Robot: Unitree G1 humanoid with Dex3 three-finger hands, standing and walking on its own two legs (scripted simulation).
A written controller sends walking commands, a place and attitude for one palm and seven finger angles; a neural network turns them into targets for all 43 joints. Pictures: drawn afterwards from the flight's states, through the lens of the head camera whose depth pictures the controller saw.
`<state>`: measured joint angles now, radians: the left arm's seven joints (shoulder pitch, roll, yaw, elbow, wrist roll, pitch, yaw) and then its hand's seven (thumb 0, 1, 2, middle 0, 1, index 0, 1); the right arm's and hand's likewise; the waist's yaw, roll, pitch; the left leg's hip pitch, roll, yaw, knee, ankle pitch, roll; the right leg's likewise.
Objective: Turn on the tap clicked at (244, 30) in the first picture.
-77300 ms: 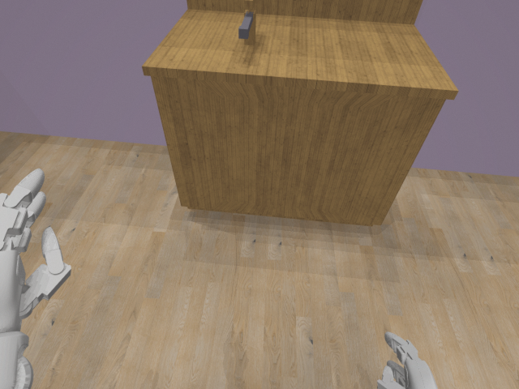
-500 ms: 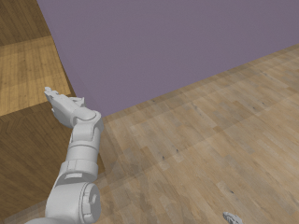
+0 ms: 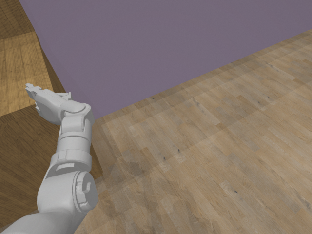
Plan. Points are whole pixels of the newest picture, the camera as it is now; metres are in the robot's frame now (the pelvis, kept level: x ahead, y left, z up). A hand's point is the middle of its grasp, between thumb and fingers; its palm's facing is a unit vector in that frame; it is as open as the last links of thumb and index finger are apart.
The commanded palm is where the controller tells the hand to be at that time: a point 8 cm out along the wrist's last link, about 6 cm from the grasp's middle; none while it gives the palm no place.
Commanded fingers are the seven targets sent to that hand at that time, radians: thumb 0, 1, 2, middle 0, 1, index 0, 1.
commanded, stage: push the lever round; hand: left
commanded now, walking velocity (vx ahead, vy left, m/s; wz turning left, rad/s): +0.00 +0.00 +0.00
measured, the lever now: out of the picture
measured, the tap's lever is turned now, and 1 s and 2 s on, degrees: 73 73 73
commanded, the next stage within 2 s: lift the hand up off the lever in 0.32 s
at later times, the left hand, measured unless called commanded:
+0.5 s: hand (72, 88) +0.47 +0.22 +0.14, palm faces +0.84 -0.51 -0.17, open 7.8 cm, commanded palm +0.42 +0.24 +0.14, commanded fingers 0.00 0.90 0.90 -0.15 -0.15 -0.15 -0.15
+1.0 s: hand (70, 84) +0.47 +0.21 +0.16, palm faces +0.86 -0.49 -0.16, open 7.8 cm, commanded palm +0.41 +0.25 +0.16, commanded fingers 0.00 0.90 0.90 -0.15 -0.15 -0.15 -0.15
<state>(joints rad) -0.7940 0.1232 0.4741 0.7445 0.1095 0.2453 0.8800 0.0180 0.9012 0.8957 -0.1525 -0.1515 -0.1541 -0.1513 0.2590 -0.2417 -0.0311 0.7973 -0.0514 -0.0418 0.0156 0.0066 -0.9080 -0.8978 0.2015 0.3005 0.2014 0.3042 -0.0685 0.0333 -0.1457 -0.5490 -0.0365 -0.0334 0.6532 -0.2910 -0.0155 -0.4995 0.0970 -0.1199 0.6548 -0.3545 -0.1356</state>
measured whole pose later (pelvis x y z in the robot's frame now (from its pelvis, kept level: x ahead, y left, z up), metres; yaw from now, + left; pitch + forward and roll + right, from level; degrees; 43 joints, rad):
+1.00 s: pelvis +0.01 -0.06 +0.00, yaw +0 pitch +11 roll +5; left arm -0.84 0.31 0.58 0.83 0.08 0.20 0.76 0.02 0.90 0.90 -0.15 -0.15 -0.15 -0.15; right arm 0.28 -0.28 -0.03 0.79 -0.03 -0.03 0.01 0.01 -0.91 -0.90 0.20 0.30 0.20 0.30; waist -0.09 0.03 -0.12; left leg -0.53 -0.01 -0.05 0.65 -0.27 0.00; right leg -0.48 0.13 -0.12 0.63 -0.36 -0.14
